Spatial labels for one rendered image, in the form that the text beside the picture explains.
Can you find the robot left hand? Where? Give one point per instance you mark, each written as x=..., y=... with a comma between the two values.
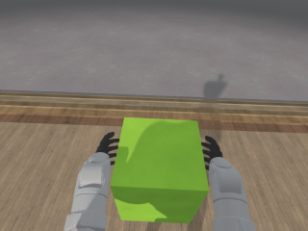
x=105, y=148

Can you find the carton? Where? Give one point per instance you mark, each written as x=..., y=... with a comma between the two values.
x=159, y=173

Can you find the robot right hand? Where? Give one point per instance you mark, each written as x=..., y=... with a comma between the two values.
x=215, y=150

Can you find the left robot forearm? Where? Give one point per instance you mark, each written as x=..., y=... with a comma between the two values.
x=88, y=211

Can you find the right robot forearm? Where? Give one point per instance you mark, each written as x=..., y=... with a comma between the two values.
x=229, y=197

